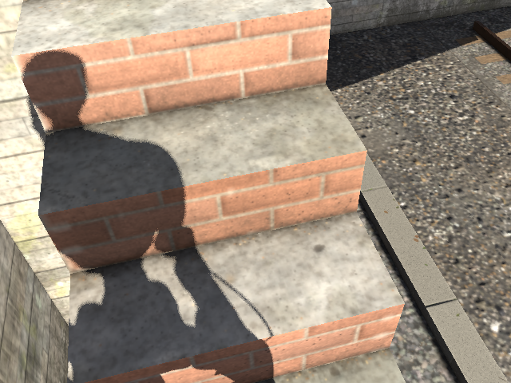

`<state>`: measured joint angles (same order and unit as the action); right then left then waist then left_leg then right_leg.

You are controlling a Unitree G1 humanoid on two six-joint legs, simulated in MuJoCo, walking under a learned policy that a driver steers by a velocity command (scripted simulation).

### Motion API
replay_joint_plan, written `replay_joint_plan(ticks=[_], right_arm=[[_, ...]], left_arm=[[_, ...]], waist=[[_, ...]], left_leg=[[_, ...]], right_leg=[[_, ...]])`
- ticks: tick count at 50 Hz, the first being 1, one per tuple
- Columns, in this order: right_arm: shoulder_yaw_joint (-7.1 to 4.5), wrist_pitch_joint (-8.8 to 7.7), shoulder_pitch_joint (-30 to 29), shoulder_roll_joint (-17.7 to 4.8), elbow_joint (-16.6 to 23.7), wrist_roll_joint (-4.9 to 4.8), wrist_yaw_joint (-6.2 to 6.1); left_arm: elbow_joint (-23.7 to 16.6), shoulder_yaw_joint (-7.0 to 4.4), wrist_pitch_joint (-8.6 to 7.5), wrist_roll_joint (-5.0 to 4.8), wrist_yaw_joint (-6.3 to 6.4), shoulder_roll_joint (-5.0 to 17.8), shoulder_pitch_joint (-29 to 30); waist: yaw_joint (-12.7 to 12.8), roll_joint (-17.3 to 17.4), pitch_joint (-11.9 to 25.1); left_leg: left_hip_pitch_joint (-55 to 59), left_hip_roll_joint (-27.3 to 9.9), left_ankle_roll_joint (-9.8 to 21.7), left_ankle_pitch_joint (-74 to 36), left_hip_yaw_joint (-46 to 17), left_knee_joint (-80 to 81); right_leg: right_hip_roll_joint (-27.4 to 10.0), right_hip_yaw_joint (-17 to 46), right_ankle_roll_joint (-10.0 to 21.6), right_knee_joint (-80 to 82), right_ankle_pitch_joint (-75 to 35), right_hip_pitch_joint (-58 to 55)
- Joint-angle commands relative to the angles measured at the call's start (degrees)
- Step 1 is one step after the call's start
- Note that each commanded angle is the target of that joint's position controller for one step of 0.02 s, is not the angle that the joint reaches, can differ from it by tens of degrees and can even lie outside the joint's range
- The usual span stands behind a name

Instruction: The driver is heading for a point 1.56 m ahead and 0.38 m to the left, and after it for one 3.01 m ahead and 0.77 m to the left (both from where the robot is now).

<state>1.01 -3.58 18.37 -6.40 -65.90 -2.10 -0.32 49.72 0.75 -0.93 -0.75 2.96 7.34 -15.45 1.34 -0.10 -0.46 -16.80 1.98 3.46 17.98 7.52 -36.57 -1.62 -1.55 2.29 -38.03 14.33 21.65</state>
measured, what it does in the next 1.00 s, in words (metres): shifts its weight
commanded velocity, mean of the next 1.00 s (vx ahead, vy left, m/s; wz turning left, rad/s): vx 0.01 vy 0.00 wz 0.00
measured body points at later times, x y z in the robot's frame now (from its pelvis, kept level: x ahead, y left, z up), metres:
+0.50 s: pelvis +0.06 +0.00 +0.03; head +0.08 +0.00 +0.48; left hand +0.01 +0.19 -0.13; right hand +0.01 -0.19 -0.14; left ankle +0.02 +0.09 -0.72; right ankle +0.06 -0.10 -0.72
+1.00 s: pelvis +0.07 +0.03 +0.03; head +0.09 +0.04 +0.48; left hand +0.03 +0.23 -0.13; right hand +0.04 -0.16 -0.13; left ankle +0.02 +0.09 -0.72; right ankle +0.06 -0.10 -0.72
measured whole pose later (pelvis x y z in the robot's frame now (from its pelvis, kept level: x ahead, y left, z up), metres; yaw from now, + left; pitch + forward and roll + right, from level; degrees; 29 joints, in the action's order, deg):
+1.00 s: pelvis +0.07 +0.03 +0.03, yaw +2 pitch +0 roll +0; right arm 2.5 -2.7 18.2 -4.3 -68.8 0.2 -4.1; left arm 60.4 1.2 1.8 -0.8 5.9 4.7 -21.0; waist 0.1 -0.1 -2.0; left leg -2.5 3.4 4.5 12.8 5.1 -15.1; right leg -1.7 -2.9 -0.7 -18.3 10.6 7.5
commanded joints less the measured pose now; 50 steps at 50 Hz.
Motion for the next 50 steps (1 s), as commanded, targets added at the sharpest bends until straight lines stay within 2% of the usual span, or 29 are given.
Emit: replay_joint_plan(ticks=[1,2,3,4,5,6,7,8,9,10,13,16,18,20,23,26,27,30,31,34,35,36,39,40,45,48,50], right_arm=[[1.44,-0.04,4.8,5.2,0.5,-0.39,-0.91],[1.6,0.89,5.6,3.5,0.3,0.45,-1.84],[1.62,1.28,4.3,2.3,-0.4,0.91,-2.61],[1.74,1.36,4.3,1.7,-1.7,1.48,-2.99],[1.09,0.96,5.5,-0.9,-2.9,1.26,-2.81],[1.17,0.68,5.6,-1.1,-3.5,1.02,-2.69],[1.28,0.74,5.6,-0.8,-3.9,0.37,-2.76],[1.46,0.7,5.6,-0.6,-4.3,0.26,-2.91],[1.46,0.89,5.7,-1.1,-4.4,-0.03,-3.0],[1.5,1.08,4.9,-0.7,-4.5,0.56,-3.22],[1.43,1.05,5.5,-0.9,-4.9,0.9,-3.67],[1.46,1.01,6.6,-0.6,-5.3,0.42,-3.9],[1.42,1.01,6.9,-0.6,-5.2,0.68,-4.13],[1.38,1.64,7.1,-0.9,-5.0,1.01,-4.44],[1.29,1.75,7.7,-1.0,-4.8,0.91,-4.62],[1.05,1.69,7.6,-1.6,-4.4,0.95,-4.42],[1.13,1.36,7.5,-1.0,-4.5,1.39,-4.48],[1.08,1.04,7.4,-1.4,-4.5,1.21,-4.4],[1.25,1.17,6.3,-0.9,-4.0,1.92,-4.36],[1.11,1.06,6.7,-1.3,-3.8,1.88,-4.16],[1.24,0.87,6.6,-1.1,-3.7,2.11,-3.95],[1.21,0.77,6.5,-1.0,-3.8,1.88,-3.99],[1.25,0.57,6.1,-1.1,-3.6,1.99,-3.99],[1.3,0.9,5.5,-1.0,-3.6,2.1,-3.91],[1.11,0.96,5.3,-1.3,-3.4,2.23,-3.9],[1.17,0.83,6.1,-0.8,-3.4,2.3,-3.93],[1.16,0.77,5.7,-0.8,-3.2,2.33,-3.92]], left_arm=[[2.4,3.49,0.46,0.65,-0.72,-4.0,-8.2],[2.9,3.09,0.52,-0.08,-0.13,-3.1,-5.6],[3.0,2.53,0.65,-0.17,0.12,-1.9,-3.5],[3.1,1.7,0.63,-0.08,0.06,-0.8,-3.0],[3.8,0.95,0.8,-0.08,0.09,-0.3,-4.6],[4.3,0.8,0.93,-0.17,0.19,-0.1,-6.0],[4.7,0.88,1.22,-0.74,0.42,-0.5,-6.4],[5.0,0.95,1.37,-0.75,0.56,-0.8,-6.7],[5.6,1.11,1.32,-1.0,0.05,-1.6,-7.8],[6.0,1.2,1.35,-0.52,-0.02,-2.0,-7.1],[7.3,0.96,1.37,-0.02,0.16,-1.3,-7.9],[7.9,0.93,1.49,-0.24,0.37,-0.9,-8.2],[8.4,0.92,1.33,-0.06,0.48,-1.1,-8.5],[9.6,1.17,1.15,-0.49,0.87,-2.0,-9.8],[10.2,1.12,1.16,-0.42,1.25,-1.6,-10.5],[10.3,1.3,1.07,-0.23,1.44,-2.2,-11.0],[10.0,1.15,1.15,0.23,2.11,-1.4,-10.3],[10.0,1.02,1.38,0.04,2.64,-1.4,-11.2],[10.0,1.07,1.41,0.09,2.76,-1.7,-11.3],[10.3,0.94,1.45,-0.03,3.12,-1.4,-12.0],[10.5,0.93,1.66,-0.01,3.01,-1.7,-12.3],[10.3,0.75,1.82,-0.13,3.0,-1.2,-11.9],[10.3,0.55,2.08,-0.1,3.01,-1.0,-11.8],[10.2,0.56,2.2,0.19,3.07,-1.2,-12.1],[10.2,0.35,2.45,0.03,3.1,-0.7,-11.6],[10.4,0.18,2.65,-0.01,3.01,-0.5,-11.6],[10.6,0.13,2.79,0.0,2.93,-0.5,-11.3]], waist=[[-3.9,-11.2,0.1],[-5.2,-12.4,-3.7],[-5.0,-10.9,-6.6],[-4.5,-7.7,-6.6],[-3.4,-4.9,-3.6],[-2.8,-3.3,-2.1],[-2.5,-2.8,-1.1],[-2.2,-2.2,-0.8],[-1.5,-1.4,-1.0],[-1.5,-1.7,-3.4],[-1.2,-0.9,-3.7],[-1.3,-0.3,-3.1],[-1.6,-0.6,-3.2],[-1.5,0.3,-4.1],[-1.6,0.3,-3.6],[-1.6,0.1,-3.5],[-2.1,-0.2,-3.6],[-1.8,0.6,-2.7],[-1.5,0.1,-3.6],[-1.7,-0.6,-3.1],[-1.8,-0.3,-3.0],[-1.6,-0.2,-2.9],[-1.5,0.2,-3.1],[-1.2,0.9,-3.7],[-1.2,0.5,-3.7],[-1.2,0.6,-3.1],[-1.1,0.6,-4.0]], left_leg=[[-3.5,-5.5,2.2,-3.9,-6.7,8.2],[0.5,-5.8,0.5,-4.9,-6.4,10.4],[1.5,-5.4,-0.2,-6.8,-6.9,12.5],[1.7,-5.6,-0.8,-7.3,-7.5,13.8],[3.3,-5.4,-1.1,-6.8,-7.9,14.8],[3.9,-5.6,-1.0,-7.1,-8.1,15.7],[4.5,-6.2,-0.7,-7.3,-8.3,16.6],[4.5,-6.4,-0.5,-7.1,-8.2,17.3],[5.3,-6.7,0.0,-6.6,-8.6,17.2],[4.6,-7.2,0.1,-7.1,-9.1,18.1],[4.9,-7.4,0.3,-7.2,-8.8,18.8],[6.0,-7.4,0.1,-8.3,-8.6,18.8],[6.4,-7.7,-0.2,-8.5,-8.6,19.3],[6.4,-7.6,-0.1,-10.3,-8.8,19.5],[7.6,-7.6,-0.2,-11.8,-8.7,19.9],[9.0,-7.8,-0.3,-14.0,-8.6,20.2],[8.5,-7.9,-0.7,-15.5,-8.1,21.2],[9.5,-7.8,-0.8,-17.4,-7.9,21.7],[8.7,-8.0,-0.6,-18.3,-8.2,21.6],[9.7,-8.1,-0.6,-18.8,-8.5,22.2],[10.1,-8.1,-0.7,-19.5,-8.5,22.1],[10.3,-8.1,-0.7,-20.5,-8.6,22.4],[11.1,-8.2,-0.8,-21.1,-8.8,22.7],[11.6,-8.2,-0.9,-22.5,-8.8,22.5],[13.2,-8.4,-1.2,-23.6,-9.1,23.0],[14.2,-8.4,-1.3,-22.5,-9.1,23.3],[14.0,-8.5,-1.4,-21.7,-9.3,23.8]], right_leg=[[-10.8,16.9,0.9,23.4,3.4,-8.3],[-10.6,17.6,0.8,27.4,10.6,-4.2],[-8.6,15.3,0.6,27.2,11.3,-2.8],[-6.9,12.5,0.8,25.6,6.9,-5.0],[-6.9,11.0,1.3,24.5,3.7,-7.8],[-6.6,9.8,1.5,23.9,1.3,-10.1],[-6.4,8.9,1.5,23.2,-0.5,-11.4],[-6.3,8.3,1.4,22.8,-1.3,-11.9],[-6.2,7.4,0.5,23.0,-1.8,-12.0],[-5.8,6.8,0.3,22.9,-3.3,-11.0],[-5.4,5.6,0.4,22.6,-5.5,-11.6],[-5.2,5.0,0.8,21.9,-7.8,-12.5],[-5.0,4.6,1.1,21.7,-8.8,-12.5],[-5.2,4.4,0.6,21.7,-12.3,-13.0],[-5.3,4.0,0.7,21.4,-14.8,-14.0],[-5.5,3.4,1.0,21.3,-16.7,-13.9],[-5.6,3.7,1.7,21.0,-17.5,-14.0],[-5.9,3.5,1.8,20.8,-18.1,-14.8],[-5.9,4.3,2.0,21.2,-18.9,-15.4],[-5.9,4.0,2.1,21.2,-19.3,-16.1],[-5.7,4.0,2.1,21.1,-19.2,-15.9],[-5.7,3.7,2.1,21.1,-18.4,-16.0],[-5.7,3.5,2.1,21.3,-16.8,-15.2],[-5.8,3.5,2.2,21.6,-16.8,-14.7],[-5.8,3.1,2.1,21.5,-14.5,-13.1],[-5.9,2.7,2.0,21.3,-13.1,-12.9],[-5.9,2.7,1.9,21.4,-12.0,-12.0]])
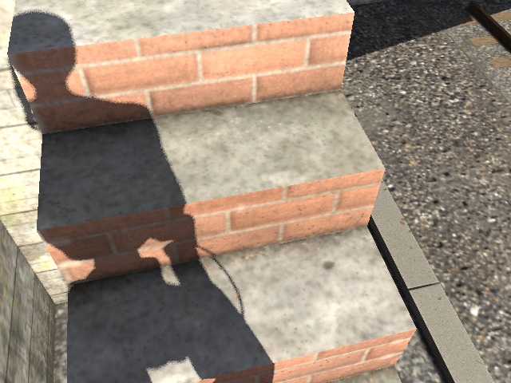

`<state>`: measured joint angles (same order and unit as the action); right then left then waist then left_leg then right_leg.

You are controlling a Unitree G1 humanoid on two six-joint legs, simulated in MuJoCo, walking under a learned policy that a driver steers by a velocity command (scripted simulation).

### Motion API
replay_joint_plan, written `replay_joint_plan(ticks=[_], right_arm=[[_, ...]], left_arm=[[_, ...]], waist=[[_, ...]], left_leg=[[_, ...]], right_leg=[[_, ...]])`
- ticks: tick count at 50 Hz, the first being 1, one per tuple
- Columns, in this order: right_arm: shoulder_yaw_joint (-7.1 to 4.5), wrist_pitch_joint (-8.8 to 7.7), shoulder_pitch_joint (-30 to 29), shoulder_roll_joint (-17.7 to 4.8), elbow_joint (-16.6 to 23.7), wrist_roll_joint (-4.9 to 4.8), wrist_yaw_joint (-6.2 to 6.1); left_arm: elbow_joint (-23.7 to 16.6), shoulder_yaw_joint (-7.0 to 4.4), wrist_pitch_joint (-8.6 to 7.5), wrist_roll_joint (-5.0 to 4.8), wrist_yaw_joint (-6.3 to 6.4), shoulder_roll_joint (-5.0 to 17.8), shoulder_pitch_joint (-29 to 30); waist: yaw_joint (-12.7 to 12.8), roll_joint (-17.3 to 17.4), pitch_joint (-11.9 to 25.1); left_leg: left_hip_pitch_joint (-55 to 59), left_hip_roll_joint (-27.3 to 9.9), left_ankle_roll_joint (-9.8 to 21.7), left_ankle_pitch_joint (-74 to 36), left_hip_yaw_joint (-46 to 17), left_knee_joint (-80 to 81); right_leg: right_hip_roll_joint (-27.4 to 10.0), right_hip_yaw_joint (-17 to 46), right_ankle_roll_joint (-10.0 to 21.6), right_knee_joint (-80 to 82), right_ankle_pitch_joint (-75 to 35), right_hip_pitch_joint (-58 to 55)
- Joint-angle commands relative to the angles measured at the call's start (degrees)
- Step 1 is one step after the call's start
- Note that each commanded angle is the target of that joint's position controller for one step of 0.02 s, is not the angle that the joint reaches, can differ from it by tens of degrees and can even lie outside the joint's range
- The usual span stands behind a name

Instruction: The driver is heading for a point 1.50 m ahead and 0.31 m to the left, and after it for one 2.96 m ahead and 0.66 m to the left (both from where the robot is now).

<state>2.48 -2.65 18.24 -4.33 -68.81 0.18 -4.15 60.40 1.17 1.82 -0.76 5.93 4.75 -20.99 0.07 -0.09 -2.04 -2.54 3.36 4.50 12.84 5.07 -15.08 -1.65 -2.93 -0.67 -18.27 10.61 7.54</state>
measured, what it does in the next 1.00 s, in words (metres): stands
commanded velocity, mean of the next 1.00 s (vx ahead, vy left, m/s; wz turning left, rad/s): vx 0.04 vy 0.00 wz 0.00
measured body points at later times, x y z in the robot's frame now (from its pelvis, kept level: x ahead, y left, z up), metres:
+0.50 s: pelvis +0.01 +0.00 +0.00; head +0.03 +0.00 +0.45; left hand -0.02 +0.21 -0.16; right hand -0.04 -0.19 -0.16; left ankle -0.05 +0.06 -0.75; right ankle -0.01 -0.13 -0.75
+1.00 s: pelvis +0.02 +0.00 +0.00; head +0.04 +0.00 +0.45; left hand -0.01 +0.19 -0.16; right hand -0.01 -0.20 -0.16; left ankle -0.05 +0.06 -0.75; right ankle -0.01 -0.13 -0.75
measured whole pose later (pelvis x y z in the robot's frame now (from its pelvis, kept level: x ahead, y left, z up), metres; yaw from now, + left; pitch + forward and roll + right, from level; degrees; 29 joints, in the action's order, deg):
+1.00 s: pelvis +0.02 +0.00 +0.00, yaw +0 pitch +0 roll +0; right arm 2.0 -3.8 18.3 -5.0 -68.3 -1.2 -3.7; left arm 60.8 1.2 1.1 -1.4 5.0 4.9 -21.2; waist 0.4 0.0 -1.4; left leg 0.1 3.1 4.2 13.9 4.5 -13.3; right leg -1.4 -2.9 0.5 -18.5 12.8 5.8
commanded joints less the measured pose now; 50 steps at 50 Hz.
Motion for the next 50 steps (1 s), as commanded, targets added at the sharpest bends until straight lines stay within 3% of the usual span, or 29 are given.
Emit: replay_joint_plan(ticks=[1,2,4,9,10,15,19,24,25,31,39,41,44,50], right_arm=[[-0.08,-0.34,6.3,-2.1,-0.3,-0.11,-0.76],[0.2,-0.65,5.9,-1.7,0.2,0.06,-0.79],[0.2,-0.85,6.1,-2.0,0.2,-0.05,-0.65],[0.36,-1.02,7.0,-1.7,0.5,-0.3,-0.52],[0.19,-1.06,6.2,-2.5,1.1,-0.36,-0.32],[0.19,-1.08,7.8,-2.0,0.5,-0.32,-0.46],[-0.21,-0.93,7.7,-2.9,0.4,-0.48,-0.94],[-0.43,-0.72,7.9,-2.6,0.7,-0.33,-1.5],[-0.72,-0.56,7.4,-3.5,1.1,-0.2,-0.89],[-0.9,-0.3,8.1,-3.4,0.6,-0.37,-0.45],[-1.12,-0.16,7.0,-4.2,0.4,-0.37,-0.29],[-0.89,-0.28,6.4,-3.5,0.4,-0.36,-0.18],[-0.82,-0.76,4.5,-3.7,0.6,-0.74,0.13],[-0.66,-1.79,2.1,-3.8,1.3,-1.67,0.66]], left_arm=[[-0.6,-1.3,0.5,-0.4,0.31,5.2,-4.1],[-0.3,-1.61,0.88,-0.27,0.3,5.6,-3.9],[0.4,-1.45,1.36,0.02,0.3,4.3,-4.4],[1.1,-1.48,1.52,-0.05,0.0,4.1,-4.3],[1.3,-1.36,1.46,-0.2,0.12,3.3,-4.2],[1.1,-1.67,1.54,-0.02,-0.02,5.4,-4.4],[0.8,-1.36,1.4,-0.08,0.0,4.6,-3.9],[0.3,-1.59,0.94,-0.08,0.08,5.6,-3.3],[0.8,-0.63,0.44,0.28,-0.26,2.5,-4.8],[0.3,-0.51,0.49,0.11,-0.37,3.9,-4.9],[-0.2,-0.35,0.13,0.11,-0.11,3.2,-5.6],[-0.2,-0.14,-0.04,0.15,-0.22,2.5,-5.5],[-0.5,-0.15,-0.54,-0.11,-0.5,2.6,-4.1],[-1.6,0.04,-1.72,-0.66,-1.33,2.0,-2.8]], waist=[[0.0,1.3,-2.0],[0.0,2.0,-2.8],[0.3,2.3,-3.3],[0.3,2.4,-3.5],[0.3,1.8,-3.8],[0.4,2.1,-2.5],[0.8,1.7,-2.2],[0.7,1.2,-2.3],[0.9,0.5,-3.1],[0.5,0.3,-2.1],[0.3,0.2,-1.9],[0.2,0.0,-1.9],[0.2,0.4,-4.1],[0.8,2.3,-4.1]], left_leg=[[-0.2,-10.3,-2.9,-16.6,-7.1,2.9],[-0.3,-10.3,-3.2,-16.8,-7.0,3.2],[-0.5,-10.4,-3.6,-16.2,-7.5,3.3],[0.1,-10.6,-3.9,-17.4,-7.9,4.2],[0.1,-10.9,-3.8,-18.3,-8.4,4.7],[1.8,-10.4,-3.6,-19.2,-7.5,4.2],[1.4,-10.1,-3.1,-18.9,-7.4,3.8],[1.4,-10.0,-2.3,-19.9,-6.5,3.6],[1.2,-9.6,-1.8,-20.0,-6.3,3.2],[1.4,-9.8,-2.1,-19.5,-6.2,3.1],[0.9,-9.7,-2.0,-18.7,-6.4,3.2],[0.5,-9.2,-1.8,-11.7,-6.7,4.8],[-1.3,-8.9,-0.8,-4.1,-7.3,6.1],[-2.5,-8.0,0.9,-3.7,-6.8,4.6]], right_leg=[[-5.6,4.3,5.2,1.3,-7.0,1.7],[-5.4,4.4,5.1,1.5,-6.2,2.4],[-5.3,4.7,5.2,1.8,-5.5,2.7],[-5.5,4.6,5.2,2.0,-5.3,2.6],[-5.5,4.7,5.3,2.2,-4.8,2.9],[-5.6,4.7,5.0,2.4,-6.7,1.9],[-5.8,4.6,4.9,2.3,-8.4,1.2],[-6.0,4.4,4.8,2.1,-11.4,0.6],[-6.4,4.4,4.4,2.5,-12.7,1.1],[-6.6,4.6,4.3,2.0,-14.3,-0.4],[-6.6,5.0,4.6,2.7,-14.8,-1.1],[-6.1,5.1,4.9,3.9,-10.1,-1.5],[-5.2,4.7,5.8,4.0,-4.4,-0.4],[-3.9,3.6,7.5,1.4,-1.6,-0.1]])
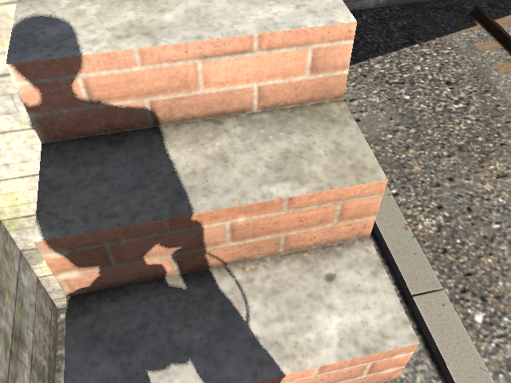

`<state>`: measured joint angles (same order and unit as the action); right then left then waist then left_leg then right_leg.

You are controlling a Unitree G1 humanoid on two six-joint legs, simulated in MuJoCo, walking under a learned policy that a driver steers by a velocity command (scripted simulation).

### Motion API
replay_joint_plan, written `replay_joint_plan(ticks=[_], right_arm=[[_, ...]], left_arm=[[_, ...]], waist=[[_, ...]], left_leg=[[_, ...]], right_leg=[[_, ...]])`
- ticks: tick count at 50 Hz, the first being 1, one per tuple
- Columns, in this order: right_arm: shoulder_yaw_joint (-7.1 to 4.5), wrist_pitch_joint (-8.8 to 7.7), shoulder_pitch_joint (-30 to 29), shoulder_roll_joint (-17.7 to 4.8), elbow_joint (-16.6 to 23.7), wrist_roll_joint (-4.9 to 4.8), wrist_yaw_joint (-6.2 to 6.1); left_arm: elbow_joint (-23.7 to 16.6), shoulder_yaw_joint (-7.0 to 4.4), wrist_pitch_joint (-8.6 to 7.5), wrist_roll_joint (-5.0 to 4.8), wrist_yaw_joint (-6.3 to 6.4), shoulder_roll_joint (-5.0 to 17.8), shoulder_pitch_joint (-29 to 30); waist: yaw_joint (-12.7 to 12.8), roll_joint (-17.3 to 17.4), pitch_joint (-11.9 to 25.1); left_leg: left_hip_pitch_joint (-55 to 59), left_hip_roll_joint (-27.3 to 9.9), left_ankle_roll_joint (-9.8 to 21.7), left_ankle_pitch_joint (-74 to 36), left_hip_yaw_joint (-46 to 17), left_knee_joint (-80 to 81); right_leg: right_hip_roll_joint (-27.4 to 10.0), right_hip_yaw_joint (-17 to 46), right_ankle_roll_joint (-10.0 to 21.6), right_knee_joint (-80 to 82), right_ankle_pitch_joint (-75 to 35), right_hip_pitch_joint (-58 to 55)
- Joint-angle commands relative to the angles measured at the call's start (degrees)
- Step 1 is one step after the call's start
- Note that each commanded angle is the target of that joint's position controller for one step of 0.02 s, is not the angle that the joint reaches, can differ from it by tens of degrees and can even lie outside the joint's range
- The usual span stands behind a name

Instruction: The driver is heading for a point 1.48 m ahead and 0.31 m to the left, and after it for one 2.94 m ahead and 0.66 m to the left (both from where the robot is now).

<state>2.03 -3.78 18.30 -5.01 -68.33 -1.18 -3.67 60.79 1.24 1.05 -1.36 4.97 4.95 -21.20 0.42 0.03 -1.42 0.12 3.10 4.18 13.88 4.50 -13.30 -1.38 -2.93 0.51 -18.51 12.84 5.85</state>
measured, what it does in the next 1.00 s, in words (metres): steps on the spot: right foot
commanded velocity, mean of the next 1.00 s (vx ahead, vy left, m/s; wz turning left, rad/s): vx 0.45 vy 0.00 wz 0.00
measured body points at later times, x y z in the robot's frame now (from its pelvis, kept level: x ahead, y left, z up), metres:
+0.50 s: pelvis +0.04 +0.01 +0.00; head +0.06 +0.01 +0.45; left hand +0.02 +0.21 -0.16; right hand +0.15 -0.20 -0.14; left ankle -0.04 +0.08 -0.73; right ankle -0.03 -0.13 -0.75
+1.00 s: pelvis +0.07 +0.02 +0.00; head +0.07 +0.02 +0.45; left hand -0.04 +0.21 -0.16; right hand +0.32 -0.16 -0.06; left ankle +0.05 +0.15 -0.36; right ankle -0.01 -0.08 -0.75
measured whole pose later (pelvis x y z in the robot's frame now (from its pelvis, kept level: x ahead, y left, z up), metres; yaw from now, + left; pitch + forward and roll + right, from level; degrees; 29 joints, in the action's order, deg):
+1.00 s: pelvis +0.07 +0.02 +0.00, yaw +0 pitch +1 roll +0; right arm 2.5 -7.4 -2.1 -8.4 -39.9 -2.7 -0.8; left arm 70.0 2.5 -1.1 2.2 0.9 5.5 -26.3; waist 1.1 1.0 1.7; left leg -58.9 3.2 7.0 32.0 -4.3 -135.7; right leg 1.1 -3.8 1.8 -18.1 17.3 2.2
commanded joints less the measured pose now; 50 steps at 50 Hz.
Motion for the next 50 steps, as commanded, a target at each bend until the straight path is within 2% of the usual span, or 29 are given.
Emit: replay_joint_plan(ticks=[1,9,11,15,20,23,24,25,26,27,28,29,31,32,33,34,35,36,37,38,39,40,41,42,44,45,47,48,50], right_arm=[[-0.21,-0.73,1.6,-2.9,1.0,-0.33,0.24],[0.16,-1.46,1.2,-3.4,3.0,-0.72,0.8],[0.08,-1.39,0.6,-4.2,4.0,-0.7,0.67],[-0.39,-1.38,-2.1,-6.4,6.8,-0.71,0.47],[-0.54,-2.22,-9.0,-6.0,11.1,0.23,1.86],[-0.03,-2.85,-7.0,-2.6,11.2,0.73,3.54],[0.38,-2.81,-3.7,-1.7,10.9,1.08,4.05],[0.74,-2.89,-2.8,-2.4,10.0,1.03,4.54],[-0.02,-2.84,0.8,-6.2,8.2,-0.03,4.43],[-0.34,-2.29,6.0,-8.3,6.5,-1.53,3.4],[0.91,-1.06,6.2,-6.8,6.0,-2.12,2.06],[1.74,-0.72,2.9,-6.0,6.3,-1.01,1.04],[1.84,-0.45,-1.4,-4.0,6.2,1.54,0.93],[1.84,-0.34,-2.7,-3.2,6.1,3.08,1.07],[1.84,-0.13,-3.8,-3.3,5.8,3.44,1.02],[1.69,0.07,-10.2,-4.8,7.3,3.11,1.19],[0.63,-0.19,-12.5,-8.4,8.0,1.21,1.42],[-0.27,-0.65,-11.2,-11.8,7.6,-1.14,1.33],[-0.83,-0.71,-13.1,-13.8,8.2,-2.73,1.54],[-1.36,-0.82,-17.7,-14.5,10.5,-2.52,2.16],[-1.04,-2.29,-22.4,-12.5,14.4,-2.11,2.98],[0.78,-4.15,-27.4,-3.2,18.8,0.46,4.29],[1.03,-3.78,-17.0,0.5,18.3,0.49,4.9],[0.34,-3.26,-10.1,-2.3,19.5,-0.06,5.21],[-1.11,-3.26,-16.4,-7.9,23.7,0.06,5.28],[-0.86,-3.7,-21.0,-8.1,26.4,-0.37,4.58],[-0.51,-5.13,-27.3,-7.7,32.2,-0.92,2.85],[-0.34,-5.47,-27.8,-7.1,34.5,-1.95,2.72],[0.59,-3.78,-27.3,-5.4,37.7,-2.21,1.92]], left_arm=[[-2.1,-0.05,-1.1,-0.17,-0.41,2.1,-2.4],[-3.5,-0.49,-1.67,-0.69,-0.52,3.8,-1.2],[-4.1,-0.6,-2.05,-0.84,-0.67,3.6,-0.1],[-3.6,-1.19,-2.21,-0.9,-0.9,5.0,-2.4],[-0.5,-0.7,-2.15,-0.13,-0.2,5.1,-8.9],[-1.3,0.29,-1.88,0.99,0.21,5.7,-0.4],[-3.3,0.63,-1.73,0.86,0.32,5.6,6.2],[-4.4,0.17,-1.9,0.25,-0.01,6.8,7.9],[-4.9,-1.27,-2.02,0.54,-0.16,10.5,7.0],[-5.9,-1.72,-2.38,0.33,-0.78,11.2,6.9],[-6.1,-1.54,-2.86,-0.19,-2.06,7.8,6.1],[-4.7,-0.59,-2.34,-0.89,-2.51,1.6,2.8],[-5.2,-0.79,-2.38,-0.31,-3.38,0.6,6.5],[-5.2,-0.97,-2.67,-0.23,-3.36,-0.1,5.1],[-5.5,-1.52,-2.94,-0.23,-3.35,0.8,3.3],[-4.6,-1.86,-2.84,-0.13,-3.72,1.6,-0.8],[-4.1,-2.04,-2.61,-0.29,-4.12,2.7,-3.4],[-3.1,-2.35,-2.05,-0.72,-3.97,3.3,-6.2],[-0.9,-2.6,-1.99,-0.77,-3.7,3.0,-11.8],[2.7,-2.08,-2.24,-0.07,-3.61,1.8,-17.4],[4.8,-1.63,-2.39,1.3,-3.59,2.6,-18.3],[4.4,1.44,-2.49,4.38,-3.81,-2.0,-10.6],[2.0,3.04,-2.02,5.68,-2.85,-2.7,-2.1],[0.0,2.48,-2.03,4.91,-1.33,2.2,2.0],[0.6,0.75,-1.95,3.49,-2.62,10.4,5.9],[3.0,-0.39,-2.47,3.26,-3.57,13.2,3.2],[8.6,-0.53,-2.81,4.5,-3.8,11.4,-7.1],[10.0,-0.29,-2.8,4.39,-3.74,9.9,-9.1],[7.2,0.26,-2.92,2.7,-4.73,8.8,-4.2]], waist=[[0.4,1.1,-5.1],[0.1,1.3,-0.1],[0.3,1.5,-1.0],[2.2,1.1,2.7],[3.9,-4.4,2.8],[-2.0,-11.2,0.3],[-6.6,-9.8,-1.5],[-7.5,-4.0,-4.3],[-6.8,4.4,-3.5],[-7.2,8.1,0.8],[-5.0,13.7,4.7],[-2.2,21.5,4.4],[-0.2,8.1,-1.8],[2.0,5.8,-2.2],[4.5,5.6,-1.9],[9.3,6.9,-1.5],[12.1,8.0,-2.3],[13.7,5.7,-2.9],[17.2,0.2,-1.5],[19.1,-4.0,0.3],[19.7,-12.5,2.6],[11.9,-17.2,5.7],[0.5,-16.4,10.0],[-2.8,-16.1,13.3],[-4.4,-6.1,-3.0],[-2.3,-3.3,-9.5],[0.7,-1.0,-10.4],[0.2,-1.3,-8.4],[-3.6,2.7,-5.8]], left_leg=[[-5.5,-7.5,1.3,-5.9,-5.8,2.1],[-0.9,-7.2,-0.6,-30.0,-4.5,-2.3],[-0.8,-6.7,-1.1,-35.6,-3.7,-3.6],[-2.2,-6.7,-1.9,-43.9,-3.1,-7.1],[-19.8,-4.0,-2.7,-26.8,-1.3,-18.6],[-20.1,-4.7,-1.5,5.0,0.3,-23.2],[-11.7,-6.8,0.5,4.4,-2.0,-13.1],[-5.9,-5.6,0.7,-4.5,-3.7,-0.1],[-2.3,-6.5,-0.4,-19.9,-6.4,0.4],[10.3,-9.6,-1.9,-37.0,-8.4,-1.0],[19.4,-13.6,-3.7,-54.2,-10.1,-3.3],[10.2,-18.2,-0.2,-46.0,-14.3,-1.4],[0.8,-17.3,1.3,-51.0,-11.7,-0.3],[-1.3,-16.5,2.1,-59.1,-8.1,-1.6],[-3.5,-15.6,2.3,-66.4,-5.0,-2.6],[-9.8,-13.0,0.4,-73.7,-0.5,-3.9],[-12.1,-11.3,-0.8,-79.2,1.0,-6.0],[-8.9,-12.5,0.6,-77.1,-1.2,-10.8],[-6.5,-12.4,1.4,-70.6,-1.4,-17.9],[-5.7,-9.2,1.6,-60.4,-0.9,-27.4],[-8.9,-2.9,-0.2,-36.9,0.7,-47.3],[-22.8,1.1,-0.5,11.5,1.4,-67.2],[-27.3,-0.6,-0.4,12.6,-5.7,-84.7],[-30.3,-3.5,-0.6,9.2,-7.5,-94.5],[-53.7,-1.9,-0.3,12.6,-5.0,-114.2],[-66.1,0.2,0.3,16.3,-6.2,-122.6],[-83.6,1.4,2.1,21.7,-10.1,-131.7],[-88.0,0.5,2.9,23.3,-11.7,-131.7],[-79.7,-4.2,4.6,18.6,-10.3,-114.2]], right_leg=[[-4.2,3.8,6.6,1.4,-4.3,1.6],[-4.2,3.3,5.6,-2.3,-18.9,-2.7],[-3.7,2.3,5.6,-3.4,-21.3,-2.2],[-4.1,3.1,5.4,-2.6,-24.0,-8.1],[-8.6,8.7,6.1,1.2,-27.9,-20.3],[-13.6,10.6,7.8,3.0,-31.0,-11.6],[-12.2,7.7,6.1,1.4,-32.3,-2.9],[-8.1,3.8,5.3,-3.2,-33.7,1.6],[-5.5,2.4,5.3,-8.7,-29.5,2.5],[-3.0,1.5,4.9,-15.7,-21.8,10.2],[0.8,-1.5,3.7,-22.9,6.5,18.1],[0.9,-4.7,1.5,-30.0,15.2,15.9],[-1.3,-3.4,0.2,-43.8,19.3,19.4],[-1.9,-3.1,-0.5,-48.6,19.8,19.2],[-1.8,-3.2,-0.2,-50.0,20.2,18.1],[-2.1,-3.1,0.6,-45.6,17.3,10.7],[-1.3,-3.4,1.7,-35.4,15.7,6.1],[-1.2,-2.4,3.0,-23.8,13.6,5.4],[-0.7,-4.3,3.1,-9.6,3.4,1.4],[0.1,-4.9,2.6,0.2,-7.3,-2.3],[-3.6,2.2,5.8,7.2,-21.9,-6.1],[-7.9,8.5,5.9,4.0,-54.1,-12.0],[-12.9,12.0,5.6,-5.3,-71.1,-11.2],[-17.4,17.3,7.8,-1.0,-51.4,-8.6],[-17.7,23.9,11.7,6.5,-15.7,-0.9],[-17.9,24.2,12.9,7.9,-13.1,-2.0],[-18.5,21.3,14.3,6.4,-27.7,-13.1],[-18.8,19.0,13.9,6.4,-26.5,-16.8],[-14.3,6.8,8.8,9.6,-17.3,-4.7]])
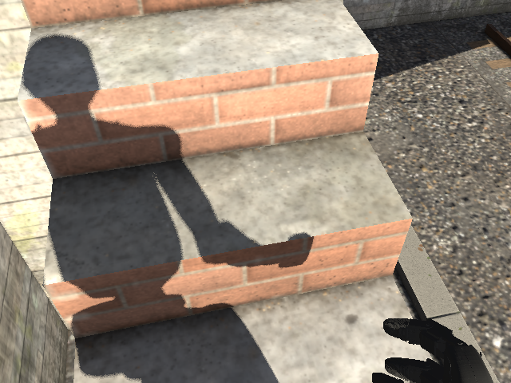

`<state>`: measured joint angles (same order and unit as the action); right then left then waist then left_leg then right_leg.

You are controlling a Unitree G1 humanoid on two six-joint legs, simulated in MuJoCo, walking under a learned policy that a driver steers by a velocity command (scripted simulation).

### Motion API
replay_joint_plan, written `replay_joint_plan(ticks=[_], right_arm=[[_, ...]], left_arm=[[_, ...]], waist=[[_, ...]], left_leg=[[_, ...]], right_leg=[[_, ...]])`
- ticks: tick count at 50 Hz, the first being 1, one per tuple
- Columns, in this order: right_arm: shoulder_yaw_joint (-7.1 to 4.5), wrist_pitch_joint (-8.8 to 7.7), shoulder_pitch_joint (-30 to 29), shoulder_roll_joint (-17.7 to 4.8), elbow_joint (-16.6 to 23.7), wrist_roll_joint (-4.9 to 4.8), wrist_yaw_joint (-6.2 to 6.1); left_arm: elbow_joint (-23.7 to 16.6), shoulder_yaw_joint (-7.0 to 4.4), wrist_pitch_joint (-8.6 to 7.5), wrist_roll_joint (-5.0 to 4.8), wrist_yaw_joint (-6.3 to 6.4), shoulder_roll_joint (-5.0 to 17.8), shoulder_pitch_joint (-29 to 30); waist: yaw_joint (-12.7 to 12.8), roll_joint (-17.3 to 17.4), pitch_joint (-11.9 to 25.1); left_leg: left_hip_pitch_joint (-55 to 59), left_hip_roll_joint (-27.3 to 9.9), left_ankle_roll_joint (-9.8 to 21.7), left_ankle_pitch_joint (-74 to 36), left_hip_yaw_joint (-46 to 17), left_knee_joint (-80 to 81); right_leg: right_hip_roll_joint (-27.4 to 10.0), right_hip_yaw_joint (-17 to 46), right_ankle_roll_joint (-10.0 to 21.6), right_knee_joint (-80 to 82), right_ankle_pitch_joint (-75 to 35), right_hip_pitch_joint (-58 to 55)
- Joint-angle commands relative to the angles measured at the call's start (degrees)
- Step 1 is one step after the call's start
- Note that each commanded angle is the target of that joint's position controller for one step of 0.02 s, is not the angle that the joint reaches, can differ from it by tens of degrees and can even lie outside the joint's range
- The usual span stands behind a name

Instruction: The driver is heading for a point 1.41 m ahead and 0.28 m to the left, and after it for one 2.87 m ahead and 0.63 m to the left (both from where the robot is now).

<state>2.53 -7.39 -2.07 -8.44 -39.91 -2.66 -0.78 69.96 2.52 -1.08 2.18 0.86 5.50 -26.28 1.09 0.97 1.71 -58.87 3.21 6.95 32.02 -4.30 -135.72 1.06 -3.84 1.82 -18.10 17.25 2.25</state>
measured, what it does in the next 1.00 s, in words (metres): climbs: left foot 0.19 m higher, then right foot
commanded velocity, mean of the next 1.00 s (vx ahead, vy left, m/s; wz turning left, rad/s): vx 0.50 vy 0.00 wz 0.00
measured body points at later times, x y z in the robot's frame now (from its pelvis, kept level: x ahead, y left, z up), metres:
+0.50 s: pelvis +0.09 +0.02 +0.18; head +0.07 +0.02 +0.63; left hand +0.24 +0.21 +0.07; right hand +0.06 -0.15 +0.02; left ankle +0.10 +0.16 -0.55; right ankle +0.14 -0.08 -0.46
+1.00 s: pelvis +0.24 +0.05 +0.21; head +0.24 +0.03 +0.66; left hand +0.14 +0.24 +0.06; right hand +0.45 -0.11 +0.11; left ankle +0.36 +0.18 -0.32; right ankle +0.15 -0.09 -0.55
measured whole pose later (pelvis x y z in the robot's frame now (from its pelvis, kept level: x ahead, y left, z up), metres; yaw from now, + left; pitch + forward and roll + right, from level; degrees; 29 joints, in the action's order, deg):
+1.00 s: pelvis +0.24 +0.05 +0.21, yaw +1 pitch +1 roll +3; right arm 4.8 -2.9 1.8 -5.7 -42.5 -4.3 -1.7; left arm 67.0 1.6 -3.0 -2.8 -0.3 4.0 -27.4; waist 0.5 0.0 1.5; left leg -61.5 -1.8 7.3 22.9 4.5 -95.0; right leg -6.4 -2.5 -0.8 -8.2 10.5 -2.8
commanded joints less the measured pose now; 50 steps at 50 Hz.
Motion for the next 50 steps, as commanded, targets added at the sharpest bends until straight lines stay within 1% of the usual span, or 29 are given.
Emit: replay_joint_plan(ticks=[1,2,3,4,5,6,7,8,9,10,12,15,19,23,25,26,27,29,30,31,32,34,38,41,43,46,47,48,50], right_arm=[[0.04,1.79,-5.7,-3.0,9.3,-0.79,-1.19],[1.52,4.31,-1.4,-2.0,8.8,0.13,-1.81],[1.37,5.6,6.7,-2.4,3.7,-0.04,-2.05],[0.26,5.9,10.2,-4.1,1.9,-1.77,-1.81],[-0.8,6.64,20.3,-5.0,-2.6,-2.98,-1.23],[-1.68,7.36,22.4,-6.5,-4.3,-3.8,-0.45],[-1.97,7.69,21.4,-7.4,-6.9,-2.44,0.59],[-3.28,9.08,14.0,-12.0,-7.9,-1.07,0.16],[-4.54,10.87,10.9,-13.2,-8.0,1.45,-1.5],[-2.85,9.97,3.0,-9.8,-8.2,3.3,-1.45],[-0.09,6.72,7.9,-1.2,-16.6,4.08,0.73],[0.17,3.11,20.2,2.4,-27.6,4.63,2.45],[-0.17,1.09,19.3,-0.1,-26.4,0.91,3.23],[-2.46,0.5,12.0,-6.1,-19.2,-0.85,2.44],[-4.57,0.36,18.1,-10.6,-20.7,-3.08,0.32],[-4.54,0.44,16.4,-9.7,-20.9,-2.26,-0.31],[-3.59,0.73,15.2,-4.2,-20.5,-0.99,-0.38],[-2.97,1.02,16.5,2.4,-17.6,2.93,1.1],[-2.79,1.16,25.6,5.8,-17.8,1.77,2.1],[-4.48,1.59,29.3,0.5,-19.8,1.56,4.08],[-4.78,1.87,23.2,-0.5,-16.8,1.71,4.96],[-2.98,0.45,10.4,2.3,-12.2,0.43,4.02],[-1.73,-0.53,11.2,0.9,-11.5,-1.08,1.01],[-1.14,1.16,5.7,-0.3,-4.7,-1.43,-1.1],[-0.89,0.78,0.1,-1.3,-0.8,-2.25,-1.18],[0.32,2.56,-4.1,-2.0,3.4,-2.38,-2.09],[1.98,4.15,-4.3,0.0,5.0,-0.2,-2.08],[3.03,4.91,1.0,1.7,2.9,0.12,-1.55],[1.44,5.33,15.7,-0.4,-4.3,-3.04,-0.08]], left_arm=[[-4.1,-0.53,-1.33,-1.34,-1.26,7.8,5.0],[-8.6,-1.07,-1.75,-4.16,-0.75,10.3,12.7],[-10.1,-2.87,-1.32,-6.49,-0.86,14.8,11.9],[-8.8,-5.58,-1.6,-9.33,0.22,23.8,5.9],[-6.5,-6.22,-0.87,-8.01,1.87,25.6,3.9],[-7.8,-6.62,0.3,-6.56,3.56,24.6,5.6],[-9.6,-6.16,0.89,-3.68,4.43,20.6,5.4],[-12.5,-4.47,1.66,-2.54,1.89,10.9,-0.6],[-16.5,-3.41,0.12,1.9,-0.81,8.6,8.4],[-23.4,-3.71,-1.2,2.72,-3.46,5.8,11.2],[-30.4,-1.08,-4.32,3.04,-5.61,-0.2,17.0],[-30.9,0.84,-7.3,-0.29,-6.52,-0.4,17.0],[-24.8,-0.57,-4.97,-3.2,-3.44,8.2,11.0],[-21.4,-0.06,-3.19,-4.68,-1.41,7.9,10.6],[-20.5,0.01,-3.28,-7.26,-2.42,5.0,9.3],[-18.7,-0.67,-2.81,-7.34,-2.37,5.2,6.2],[-16.8,-0.63,-2.27,-6.43,-2.58,4.3,6.1],[-10.7,-0.95,-2.6,-4.91,-3.13,2.9,-2.3],[-9.3,-2.8,-1.77,-7.55,-2.77,9.6,-7.1],[-9.0,-4.74,-0.9,-7.32,-1.72,12.6,-5.0],[-10.1,-4.14,-0.57,-5.5,-0.96,10.1,3.7],[-7.8,-4.1,-0.94,-2.23,-1.8,8.5,3.7],[-2.7,-2.84,-1.81,-1.84,-3.65,4.5,-5.1],[-1.3,-1.97,-1.74,-1.3,-3.05,4.7,-3.7],[-0.4,-1.74,-1.8,-1.14,-2.34,5.2,-6.0],[-3.4,-1.3,-2.74,-1.8,-2.43,6.8,-0.8],[-7.2,-2.05,-3.0,-3.34,-1.21,9.5,4.3],[-9.1,-2.88,-2.58,-4.27,-0.62,11.3,8.0],[-4.0,-3.89,-2.74,-8.26,0.85,15.6,-5.1]], waist=[[-5.5,1.5,-8.9],[-9.9,3.5,-6.4],[-10.4,1.7,0.4],[-10.4,-2.1,4.6],[-15.9,-9.4,8.6],[-17.2,-13.1,9.2],[-14.7,-9.8,6.6],[-3.1,14.7,8.9],[-4.6,18.5,6.1],[2.1,10.7,3.2],[3.3,1.6,-1.4],[4.0,-0.7,-3.5],[6.9,-1.8,-5.5],[8.0,0.2,-3.7],[7.4,9.6,-1.7],[9.0,12.9,-1.8],[7.9,8.7,-5.0],[2.9,-4.0,0.7],[-1.8,-19.5,3.4],[-2.2,-19.8,3.3],[-4.5,-12.0,-3.4],[-2.3,-4.1,-4.4],[0.1,-4.3,-4.0],[-1.1,-8.3,-8.7],[0.2,-5.4,-10.1],[-1.8,-1.3,-10.8],[-4.6,-1.1,-10.2],[-6.5,-2.4,-6.3],[-9.6,-12.6,3.9]], left_leg=[[-9.9,-5.3,1.4,-5.5,2.3,18.2],[14.7,-9.1,2.3,-10.7,5.6,42.7],[38.0,-2.4,2.0,-8.3,10.3,49.3],[45.6,2.1,0.7,2.0,13.5,51.0],[48.2,2.3,0.0,1.8,13.5,50.7],[41.3,2.6,-0.2,4.4,11.9,65.5],[38.0,2.7,0.8,2.7,3.4,79.0],[35.0,-6.5,4.8,17.3,-29.1,103.4],[27.5,-8.5,7.5,29.5,-48.2,125.2],[24.0,-12.0,7.5,30.1,-53.0,123.7],[24.4,-12.9,5.3,17.3,-36.5,112.2],[30.8,-12.8,6.5,9.8,-27.5,110.9],[30.2,-13.7,4.8,0.7,-13.7,117.6],[20.3,-10.6,2.8,-10.3,2.8,122.4],[23.2,-12.2,7.3,-10.6,-0.5,124.5],[25.6,-13.8,8.0,-11.4,-1.5,123.0],[31.6,-12.2,7.7,-13.8,0.1,114.8],[30.3,-5.9,5.2,-18.6,5.4,90.0],[20.5,0.6,1.0,-13.6,10.5,76.8],[17.1,-1.1,-1.0,-17.5,7.9,59.0],[10.3,-4.6,-2.2,-20.2,6.3,45.7],[4.2,-4.1,-2.4,-22.5,3.5,35.8],[-6.0,-0.2,0.2,-19.3,2.6,18.1],[-19.4,0.0,1.2,-8.0,0.4,-0.1],[-28.3,-0.3,0.9,-6.3,-1.1,-2.9],[-18.0,-4.7,-1.3,-12.2,3.0,18.6],[-1.1,-9.6,-0.5,-15.1,8.0,38.6],[21.8,-8.5,0.5,-14.6,11.5,51.7],[44.6,1.7,0.9,-3.7,17.9,51.1]], right_leg=[[-14.5,3.7,7.0,14.9,-14.9,11.0],[-12.2,-1.9,6.6,23.2,-18.7,26.5],[-10.0,-3.6,8.9,22.9,-44.7,29.1],[-13.3,-3.7,9.4,18.2,-82.7,19.5],[-17.3,-5.2,10.3,10.9,-108.5,9.3],[-17.6,-5.1,11.0,-0.4,-105.6,-3.8],[-16.9,-3.4,12.2,-10.7,-90.9,-6.5],[-5.7,-3.7,10.2,-23.3,-52.1,0.8],[3.3,1.5,8.9,-51.7,-9.1,7.5],[5.7,10.7,6.3,-75.1,-4.0,21.2],[4.9,12.1,9.2,-87.9,-1.6,34.9],[6.7,12.1,10.6,-98.4,0.9,46.1],[2.7,10.0,7.0,-85.0,-6.0,45.0],[-0.8,1.8,4.1,-42.7,-6.1,19.1],[-0.3,-3.5,3.6,-27.5,0.8,6.1],[-2.7,-3.0,3.8,-23.9,-3.1,3.1],[-3.8,-0.7,4.3,-13.1,-2.4,8.2],[-9.8,15.0,0.8,-3.1,-1.6,1.6],[-20.2,38.7,2.1,9.8,4.3,-7.6],[-23.1,54.9,4.0,20.1,30.6,-3.1],[-22.7,47.8,3.5,15.7,27.2,3.3],[-17.3,26.2,0.9,6.5,6.6,5.6],[-15.8,20.6,5.8,4.4,4.3,2.0],[-19.7,22.2,9.9,8.3,6.1,1.9],[-20.1,20.1,10.6,8.6,5.3,-1.4],[-17.1,10.0,8.1,13.3,0.1,11.9],[-15.8,6.8,8.3,21.7,-4.7,22.6],[-12.9,2.1,8.0,24.9,-12.5,31.0],[-14.3,-2.5,9.1,14.2,-82.7,17.7]])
